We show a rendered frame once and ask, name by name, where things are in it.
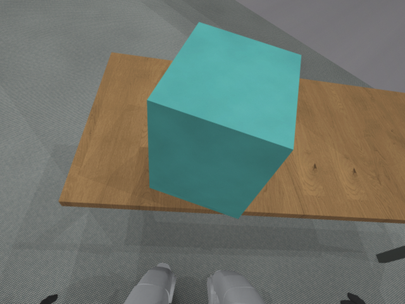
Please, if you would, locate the robot left shin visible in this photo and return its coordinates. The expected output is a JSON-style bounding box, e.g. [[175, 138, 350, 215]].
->
[[157, 263, 171, 270]]

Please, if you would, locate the carton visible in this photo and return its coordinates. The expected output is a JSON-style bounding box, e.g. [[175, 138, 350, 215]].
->
[[147, 22, 301, 219]]

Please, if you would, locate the robot right thigh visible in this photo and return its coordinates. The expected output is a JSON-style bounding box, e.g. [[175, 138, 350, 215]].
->
[[207, 270, 266, 304]]

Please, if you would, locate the table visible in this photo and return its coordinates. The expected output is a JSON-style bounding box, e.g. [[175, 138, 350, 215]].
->
[[59, 53, 405, 263]]

